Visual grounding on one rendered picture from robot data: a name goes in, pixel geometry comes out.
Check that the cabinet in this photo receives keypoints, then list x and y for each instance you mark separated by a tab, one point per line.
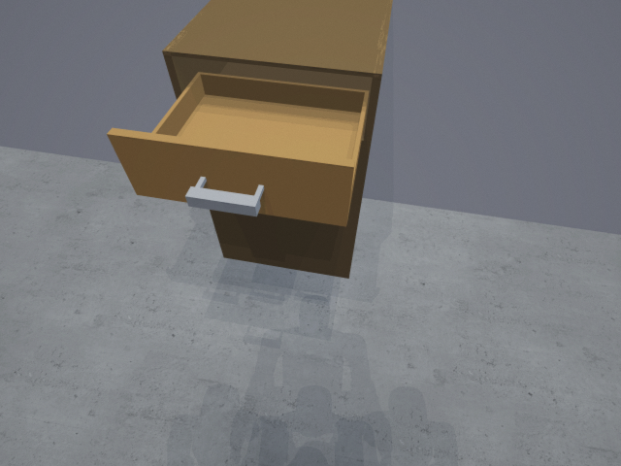
339	43

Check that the drawer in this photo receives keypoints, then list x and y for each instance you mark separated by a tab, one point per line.
301	141

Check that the handle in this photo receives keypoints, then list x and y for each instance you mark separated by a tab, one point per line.
224	201

